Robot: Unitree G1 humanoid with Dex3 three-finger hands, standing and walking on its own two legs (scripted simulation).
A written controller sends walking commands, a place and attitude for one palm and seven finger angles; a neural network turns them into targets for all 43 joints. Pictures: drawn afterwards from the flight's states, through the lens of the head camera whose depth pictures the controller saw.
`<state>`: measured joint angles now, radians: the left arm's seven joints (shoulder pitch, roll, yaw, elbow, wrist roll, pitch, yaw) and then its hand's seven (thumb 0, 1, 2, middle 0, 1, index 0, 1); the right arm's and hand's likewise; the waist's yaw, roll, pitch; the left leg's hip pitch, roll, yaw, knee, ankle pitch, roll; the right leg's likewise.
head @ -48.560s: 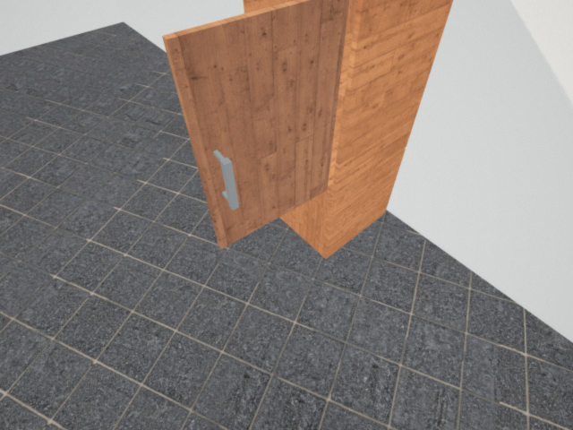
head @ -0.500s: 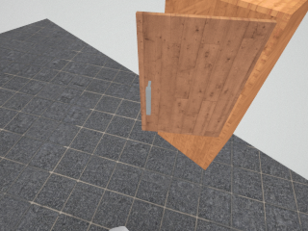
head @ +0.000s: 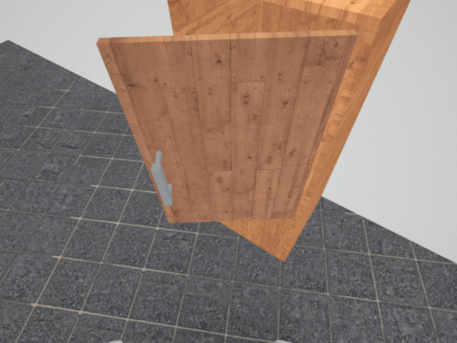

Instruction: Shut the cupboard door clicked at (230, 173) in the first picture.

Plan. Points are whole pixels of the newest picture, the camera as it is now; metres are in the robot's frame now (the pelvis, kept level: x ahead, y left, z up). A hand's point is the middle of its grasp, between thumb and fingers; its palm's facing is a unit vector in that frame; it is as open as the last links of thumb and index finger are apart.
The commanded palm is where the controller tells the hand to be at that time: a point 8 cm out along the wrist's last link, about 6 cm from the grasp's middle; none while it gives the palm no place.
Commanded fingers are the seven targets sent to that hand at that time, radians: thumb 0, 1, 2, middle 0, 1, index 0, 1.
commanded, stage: come to a stop and stand still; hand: left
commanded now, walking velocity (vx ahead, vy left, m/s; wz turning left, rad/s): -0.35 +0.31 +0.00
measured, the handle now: (163, 179) +0.47 +0.17 -0.06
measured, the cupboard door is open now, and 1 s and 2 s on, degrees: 36 36 36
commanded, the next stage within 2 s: look again from close up in 1.34 s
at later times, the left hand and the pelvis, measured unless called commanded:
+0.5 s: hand out of the picture +0.05 +0.25 -0.17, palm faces +0.11 -0.97 -0.22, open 7.4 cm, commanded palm none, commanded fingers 0.00 0.90 0.90 -0.20 -0.30 -0.20 -0.30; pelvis +0.01 +0.04 +0.01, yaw +3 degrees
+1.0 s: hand out of the picture -0.03 +0.22 -0.16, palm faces +0.01 -0.98 -0.19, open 7.4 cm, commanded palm none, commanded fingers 0.00 0.90 0.90 -0.20 -0.30 -0.20 -0.30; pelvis -0.04 +0.05 +0.02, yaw +0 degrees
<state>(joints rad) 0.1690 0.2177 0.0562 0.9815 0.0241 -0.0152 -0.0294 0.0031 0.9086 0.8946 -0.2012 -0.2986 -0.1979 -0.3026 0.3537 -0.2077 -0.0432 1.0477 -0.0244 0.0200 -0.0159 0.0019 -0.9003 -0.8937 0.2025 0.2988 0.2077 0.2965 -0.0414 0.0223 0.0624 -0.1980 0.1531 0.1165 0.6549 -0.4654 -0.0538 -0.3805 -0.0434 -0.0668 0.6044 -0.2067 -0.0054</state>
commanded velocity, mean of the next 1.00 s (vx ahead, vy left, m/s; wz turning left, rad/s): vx -0.06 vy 0.05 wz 0.00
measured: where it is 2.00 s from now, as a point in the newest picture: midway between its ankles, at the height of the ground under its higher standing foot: outside the picture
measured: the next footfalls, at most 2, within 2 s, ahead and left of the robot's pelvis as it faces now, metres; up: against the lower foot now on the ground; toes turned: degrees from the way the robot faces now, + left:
left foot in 0.44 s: +0.05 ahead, +0.15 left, +0.00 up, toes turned +3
right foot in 0.80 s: -0.04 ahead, -0.06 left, +0.00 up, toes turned +2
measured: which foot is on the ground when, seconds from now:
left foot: up 0.00-0.42, down 0.44-1.00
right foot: down 0.00-0.44, up 0.46-0.78, down 0.80-1.00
